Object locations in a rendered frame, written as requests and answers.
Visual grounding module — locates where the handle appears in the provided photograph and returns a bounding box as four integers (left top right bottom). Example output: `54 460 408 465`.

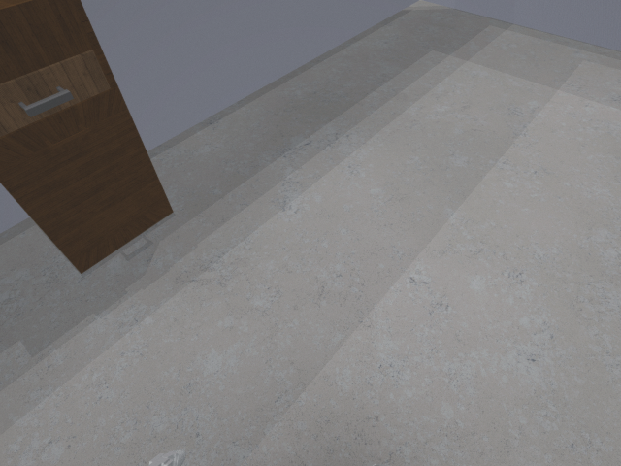
50 128 95 155
19 86 74 117

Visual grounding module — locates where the cabinet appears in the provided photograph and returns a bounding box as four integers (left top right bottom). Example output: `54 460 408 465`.
0 0 173 274

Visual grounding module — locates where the drawer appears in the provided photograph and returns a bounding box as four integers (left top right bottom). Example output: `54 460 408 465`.
0 50 110 137

